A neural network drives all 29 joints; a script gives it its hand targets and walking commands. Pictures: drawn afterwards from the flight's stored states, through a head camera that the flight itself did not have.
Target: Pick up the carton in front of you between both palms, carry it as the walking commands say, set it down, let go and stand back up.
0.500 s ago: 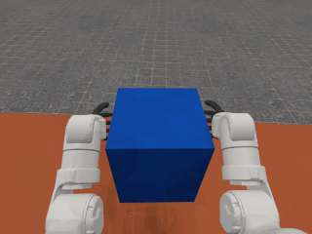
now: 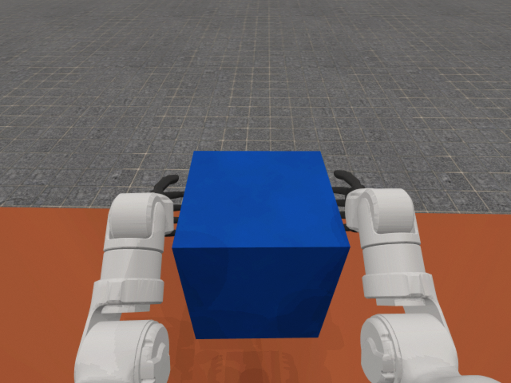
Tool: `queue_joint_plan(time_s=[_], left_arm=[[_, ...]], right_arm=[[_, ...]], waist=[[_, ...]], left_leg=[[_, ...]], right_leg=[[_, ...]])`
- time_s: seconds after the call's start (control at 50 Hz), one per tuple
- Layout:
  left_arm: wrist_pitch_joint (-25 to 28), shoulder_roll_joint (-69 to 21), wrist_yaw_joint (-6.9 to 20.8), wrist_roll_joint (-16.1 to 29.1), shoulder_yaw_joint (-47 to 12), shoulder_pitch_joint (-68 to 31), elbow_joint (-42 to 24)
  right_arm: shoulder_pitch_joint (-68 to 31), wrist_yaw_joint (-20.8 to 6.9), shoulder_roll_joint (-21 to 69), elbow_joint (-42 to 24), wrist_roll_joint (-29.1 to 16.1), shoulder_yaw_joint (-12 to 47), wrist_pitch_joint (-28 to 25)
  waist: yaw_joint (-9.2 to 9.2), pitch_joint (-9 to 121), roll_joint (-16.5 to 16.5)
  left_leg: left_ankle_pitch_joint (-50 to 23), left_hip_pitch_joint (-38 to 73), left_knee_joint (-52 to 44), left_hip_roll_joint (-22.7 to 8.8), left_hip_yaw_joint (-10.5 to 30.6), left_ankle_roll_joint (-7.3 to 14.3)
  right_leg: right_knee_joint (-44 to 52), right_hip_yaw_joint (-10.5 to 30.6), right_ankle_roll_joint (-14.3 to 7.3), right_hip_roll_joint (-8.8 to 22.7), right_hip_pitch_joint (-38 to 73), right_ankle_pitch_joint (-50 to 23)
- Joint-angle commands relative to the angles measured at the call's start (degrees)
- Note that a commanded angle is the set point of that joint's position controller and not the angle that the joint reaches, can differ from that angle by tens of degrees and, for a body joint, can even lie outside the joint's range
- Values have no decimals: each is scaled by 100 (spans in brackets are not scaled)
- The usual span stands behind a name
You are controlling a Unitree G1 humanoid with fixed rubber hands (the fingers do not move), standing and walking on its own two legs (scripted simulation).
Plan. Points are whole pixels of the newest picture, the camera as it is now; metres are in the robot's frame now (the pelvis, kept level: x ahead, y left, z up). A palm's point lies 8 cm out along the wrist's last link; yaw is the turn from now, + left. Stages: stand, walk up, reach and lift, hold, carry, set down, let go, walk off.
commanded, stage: carry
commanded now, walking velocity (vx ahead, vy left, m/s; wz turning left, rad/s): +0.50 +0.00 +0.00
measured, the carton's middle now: (257, 246) +0.34 +0.00 +0.06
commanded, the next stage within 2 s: none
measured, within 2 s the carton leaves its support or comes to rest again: neither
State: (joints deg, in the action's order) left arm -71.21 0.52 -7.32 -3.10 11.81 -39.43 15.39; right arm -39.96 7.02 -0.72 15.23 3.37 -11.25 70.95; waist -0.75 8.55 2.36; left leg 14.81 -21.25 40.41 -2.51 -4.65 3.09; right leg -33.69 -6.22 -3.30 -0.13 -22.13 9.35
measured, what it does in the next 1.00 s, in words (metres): goes down: left foot, then right foot 0.05 m lower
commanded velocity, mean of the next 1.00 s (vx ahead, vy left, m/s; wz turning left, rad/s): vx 0.50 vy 0.00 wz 0.00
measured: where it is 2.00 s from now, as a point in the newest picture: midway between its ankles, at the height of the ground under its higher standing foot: (242, 241)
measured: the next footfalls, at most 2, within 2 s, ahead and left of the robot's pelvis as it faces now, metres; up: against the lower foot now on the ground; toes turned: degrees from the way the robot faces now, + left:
left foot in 0.34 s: +0.25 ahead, +0.13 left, -0.03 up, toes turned +2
right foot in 0.78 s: +0.56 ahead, -0.04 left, -0.07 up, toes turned -3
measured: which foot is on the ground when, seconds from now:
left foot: down 0.00-0.00, up 0.02-0.32, down 0.34-0.80, up 0.82-1.00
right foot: down 0.00-0.34, up 0.36-0.76, down 0.78-1.00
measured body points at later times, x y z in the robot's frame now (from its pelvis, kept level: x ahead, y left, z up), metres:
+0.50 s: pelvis +0.21 +0.05 -0.03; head +0.25 +0.07 +0.41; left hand +0.59 +0.20 +0.04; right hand +0.58 -0.11 +0.05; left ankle +0.22 +0.12 -0.76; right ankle +0.15 -0.08 -0.67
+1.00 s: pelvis +0.51 +0.01 -0.08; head +0.55 -0.01 +0.37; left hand +0.87 +0.16 +0.01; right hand +0.89 -0.14 +0.01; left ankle +0.49 +0.15 -0.72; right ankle +0.52 -0.04 -0.80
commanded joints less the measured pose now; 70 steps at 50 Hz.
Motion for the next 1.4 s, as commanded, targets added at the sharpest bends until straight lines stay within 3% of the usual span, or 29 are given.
queue_joint_plan(time_s=[0.0, 0.02, 0.06, 0.18, 0.24, 0.3, 0.32, 0.34, 0.36, 0.38, 0.44, 0.6, 0.68, 0.74, 0.76, 0.78, 0.8, 0.82, 0.84, 0.9, 1.08, 1.18, 1.24, 1.26, 1.28, 1.3, 1.32, 1.34, 1.38], left_arm=[[267, -6214, 1289, 2210, -2816, -4072, -417], [270, -6179, 1299, 2207, -2760, -4078, -374], [352, -6213, 1297, 2268, -2791, -4278, -587], [427, -6497, 1184, 2856, -3430, -5334, -1979], [326, -6460, 1170, 2820, -3494, -4862, -1849], [307, -6544, 1216, 2716, -3538, -4350, -1394], [320, -6488, 1241, 2649, -3527, -4253, -1207], [310, -6520, 1275, 2578, -3520, -4088, -991], [314, -6628, 1300, 2583, -3520, -4118, -825], [332, -6676, 1329, 2581, -3545, -4314, -839], [469, -6958, 1309, 2716, -3644, -4587, -1116], [631, -6490, 926, 2234, -3797, -3944, -2089], [524, -5889, 945, 1930, -3711, -3616, -2103], [394, -5459, 1043, 1728, -3407, -3243, -1649], [358, -5311, 1099, 1685, -3270, -3210, -1515], [319, -5202, 1160, 1649, -3142, -3178, -1309], [301, -4913, 1150, 1522, -2952, -3361, -991], [296, -5219, 1195, 1716, -3025, -3139, -801], [335, -5498, 1256, 1917, -3125, -3461, -1058], [378, -6279, 1335, 2465, -3530, -4495, -1681], [507, -6517, 1401, 2956, -3997, -4574, -2318], [455, -6261, 1406, 2854, -4030, -4092, -1964], [431, -6208, 1457, 2803, -3937, -3952, -1455], [427, -6209, 1479, 2799, -3896, -3996, -1309], [424, -6173, 1498, 2765, -3846, -4065, -1214], [373, -6298, 1499, 2735, -3751, -4206, -997], [339, -6328, 1474, 2739, -3599, -4171, -857], [350, -6354, 1442, 2715, -3615, -4290, -946], [440, -6629, 1369, 2695, -3601, -4646, -1256]], right_arm=[[-4263, -1324, 6561, -437, -2474, 2984, -192], [-4196, -1319, 6555, -197, -2405, 2913, -202], [-4191, -1344, 6662, 14, -2384, 2860, -247], [-4458, -1131, 6702, -881, -2517, 3009, -272], [-4074, -1066, 6445, -948, -2374, 2976, -199], [-3553, -1134, 6274, -606, -2174, 2879, -181], [-3346, -1184, 6208, -438, -2098, 2827, -194], [-3190, -1217, 6013, -311, -2010, 2740, -215], [-3235, -1238, 5928, -304, -1936, 2642, -265], [-3310, -1267, 6028, -319, -1932, 2672, -297], [-4216, -1346, 6439, -1207, -2296, 3091, -449], [-4151, -1362, 6536, -2321, -2885, 3951, -510], [-3850, -1381, 6251, -2149, -2890, 4088, -461], [-3746, -1427, 6115, -1620, -2832, 4062, -406], [-3745, -1447, 6087, -1407, -2825, 4029, -395], [-3773, -1461, 6091, -1234, -2789, 3961, -382], [-3873, -1442, 6317, -855, -2740, 3818, -293], [-3916, -1427, 6122, -885, -2702, 3715, -267], [-4221, -1419, 6313, -954, -2748, 3728, -276], [-4363, -1310, 6731, -1156, -2669, 3528, -323], [-3693, -980, 6444, -1637, -2160, 3602, -468], [-3403, -1001, 5936, -1527, -1942, 3523, -334], [-3162, -1091, 5711, -1075, -1791, 3290, -264], [-3119, -1127, 5641, -923, -1739, 3176, -258], [-3123, -1170, 5495, -793, -1718, 3031, -251], [-3219, -1187, 5348, -613, -1656, 2827, -244], [-3071, -1206, 5347, -348, -1651, 2725, -250], [-3091, -1250, 5659, -379, -1803, 2826, -290], [-4002, -1345, 6253, -1009, -2234, 3156, -359]], waist=[[276, 1567, -1350], [389, 1406, -1496], [545, 1415, -1264], [452, 1624, -1156], [433, 1650, -1216], [75, 1957, -608], [-92, 2113, -306], [-94, 2479, 908], [-229, 2626, 1562], [-379, 2243, 1453], [-281, 2102, 624], [-428, 2161, 496], [-610, 1949, 370], [-195, 1987, 190], [76, 2087, -14], [113, 2305, -728], [227, 3087, -2184], [389, 3147, -1780], [453, 2593, -1502], [275, 2081, -662], [490, 2018, -830], [734, 1701, -754], [397, 1771, -823], [115, 1915, -667], [-14, 2093, -98], [-51, 2566, 916], [-321, 3044, 1465], [-289, 2818, 1075], [-186, 2088, 118]], left_leg=[[1040, -1542, 1041, 215, -74, 10], [2239, -2599, 1466, 369, 72, -6], [2034, -3225, 1900, 125, 342, 6], [258, -1952, 891, 65, 172, -163], [-457, -1108, -225, 249, -3, -120], [-1727, 1038, -1557, 505, -403, 2], [-1711, 2175, -1470, -62, 250, 64], [-2760, 3273, -1233, -1533, 2384, 364], [-2701, 4057, -1195, -1879, 3588, 1042], [-3754, 4062, -829, -1725, 3349, 1101], [-1935, 3005, -1066, -1482, 3001, 992], [-3981, 2849, -935, -869, 1465, 848], [-3771, 2648, -462, -476, 979, 664], [-3520, 1987, 797, -255, 570, 391], [-2569, 1199, 1592, -117, 440, 245], [443, -75, 2442, 118, 273, 62], [2253, -2018, 3958, 730, 406, -200], [2160, -2451, 4155, 484, 574, -116], [1867, -2649, 3913, 359, 571, -77], [1133, -2265, 3137, 54, 640, -90], [-967, -2416, 858, 123, 224, -141], [-2556, -1534, -1158, 466, -136, 58], [-3081, 108, -1881, 482, -236, 263], [-3278, 1092, -1962, 368, -269, 261], [-4422, 2399, -1277, -400, 523, 241], [-6179, 4121, -273, -1816, 2306, 888], [-3989, 4757, -630, -2287, 3760, 1783], [-1807, 4221, -1105, -1953, 3851, 1653], [-1242, 2829, -1598, -1449, 3182, 1116]], right_leg=[[892, 2537, -859, 1575, 2050, 450], [832, 3182, -1213, 1991, 2651, -186], [648, 3484, -1350, 2160, 2977, -881], [870, 2060, -797, 1583, 1948, -526], [484, 1409, -514, 1299, 1778, -1144], [-927, 512, -24, 708, 1152, -1684], [-1719, 402, 173, 516, 282, -756], [-2879, 195, 405, 60, -1006, 1719], [-3662, 495, 323, -367, -2267, 2705], [-3986, 519, 210, -168, -2820, 2921], [-3630, 692, 157, 254, -2951, 2201], [-1219, 378, 165, 101, -2159, -279], [471, 78, -5, -170, -1126, -1820], [1327, -114, -192, -149, 717, -2555], [1061, 106, -158, 197, 1784, -2771], [39, 1223, -142, 1272, 3034, -4523], [-181, 3333, -1367, 2490, 4865, -3912], [313, 3836, -1453, 2343, 4626, -1554], [602, 3597, -1237, 1935, 3959, -667], [854, 2945, -957, 1616, 2624, -1023], [479, 1557, -747, 1050, 3024, -3673], [-32, 1072, -557, 625, 3032, -3328], [-1094, 804, -291, 552, 2525, -3301], [-1852, 565, -130, 430, 1999, -2950], [-2919, 485, 10, 214, 706, -900], [-3887, 551, 231, -225, -1064, 2486], [-5222, 753, 298, -516, -2222, 3062], [-5125, 877, 118, -220, -2579, 2606], [-4248, 824, 122, 116, -2362, 1884]])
